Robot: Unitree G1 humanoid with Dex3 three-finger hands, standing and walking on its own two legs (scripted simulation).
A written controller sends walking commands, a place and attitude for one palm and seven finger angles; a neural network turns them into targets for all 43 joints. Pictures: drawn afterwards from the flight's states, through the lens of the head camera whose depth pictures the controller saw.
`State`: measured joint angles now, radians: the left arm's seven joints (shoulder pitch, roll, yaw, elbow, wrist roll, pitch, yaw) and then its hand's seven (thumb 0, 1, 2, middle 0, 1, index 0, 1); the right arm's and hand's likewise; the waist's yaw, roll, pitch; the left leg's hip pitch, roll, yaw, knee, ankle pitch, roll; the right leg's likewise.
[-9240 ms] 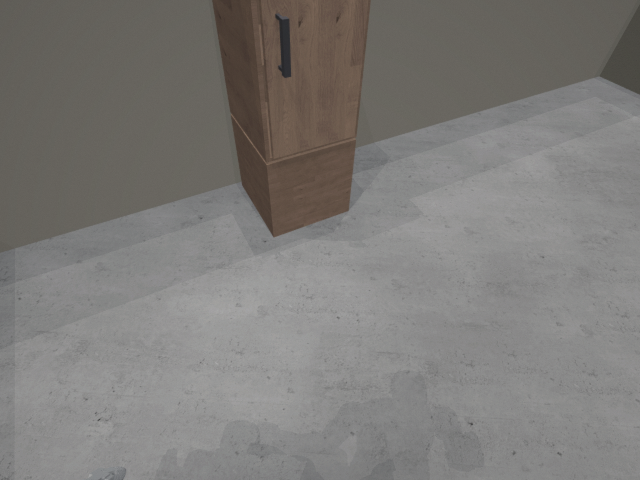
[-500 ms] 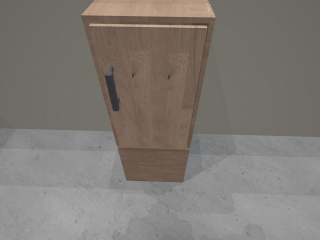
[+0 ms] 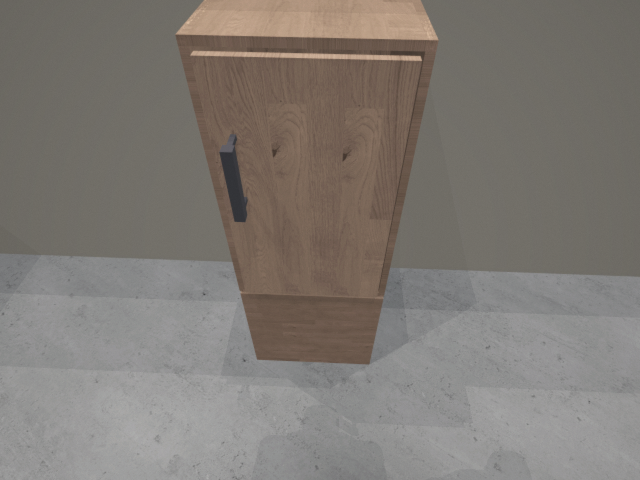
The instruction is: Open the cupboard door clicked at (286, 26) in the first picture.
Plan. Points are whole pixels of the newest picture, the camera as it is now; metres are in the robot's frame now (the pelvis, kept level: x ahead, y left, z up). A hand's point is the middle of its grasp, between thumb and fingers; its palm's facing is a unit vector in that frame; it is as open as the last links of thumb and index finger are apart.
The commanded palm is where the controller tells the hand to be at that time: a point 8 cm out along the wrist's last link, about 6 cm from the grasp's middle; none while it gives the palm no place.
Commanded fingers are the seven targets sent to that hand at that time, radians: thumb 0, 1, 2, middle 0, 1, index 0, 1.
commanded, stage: look again from close up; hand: left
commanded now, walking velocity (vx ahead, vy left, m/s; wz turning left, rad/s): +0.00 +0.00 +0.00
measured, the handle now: (236, 179) +0.59 +0.19 +0.04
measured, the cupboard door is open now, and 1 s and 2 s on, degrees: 0 0 0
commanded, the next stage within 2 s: raise the hand with hooked fingers in 0.40 s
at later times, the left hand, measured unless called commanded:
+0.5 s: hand out of the picture +0.04 +0.17 -0.17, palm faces +0.04 -0.98 -0.19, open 7.3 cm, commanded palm +0.12 +0.22 -0.07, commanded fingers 0.00 0.88 0.89 -0.20 -0.31 -0.20 -0.31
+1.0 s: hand (180, 441) +0.18 +0.19 -0.05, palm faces +0.14 -0.99 -0.02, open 9.1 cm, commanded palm +0.17 +0.24 -0.03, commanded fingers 0.00 0.29 0.64 -0.24 -0.69 -0.24 -0.69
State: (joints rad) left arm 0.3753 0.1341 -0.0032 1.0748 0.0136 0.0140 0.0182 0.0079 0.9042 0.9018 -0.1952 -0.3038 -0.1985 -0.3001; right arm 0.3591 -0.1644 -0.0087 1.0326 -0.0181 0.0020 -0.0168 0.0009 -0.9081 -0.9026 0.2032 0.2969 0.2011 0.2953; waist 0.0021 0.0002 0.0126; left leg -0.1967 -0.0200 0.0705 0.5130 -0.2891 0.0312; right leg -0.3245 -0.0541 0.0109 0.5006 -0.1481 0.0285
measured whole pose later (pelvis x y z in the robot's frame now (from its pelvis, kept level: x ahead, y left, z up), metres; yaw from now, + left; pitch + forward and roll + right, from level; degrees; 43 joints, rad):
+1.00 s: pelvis +0.03 -0.03 -0.08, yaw +4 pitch +13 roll -1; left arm 0.52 0.21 0.21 0.01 -0.28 -0.45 -0.34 0.01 0.51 0.74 -0.23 -0.55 -0.23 -0.55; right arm 0.14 -0.27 -0.07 0.43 0.01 -0.27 -0.02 0.01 -0.91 -0.90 0.20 0.30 0.20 0.30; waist 0.05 -0.03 -0.12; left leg -0.78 0.02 -0.04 1.17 -0.62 -0.02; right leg -0.87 -0.04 -0.08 1.12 -0.48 -0.01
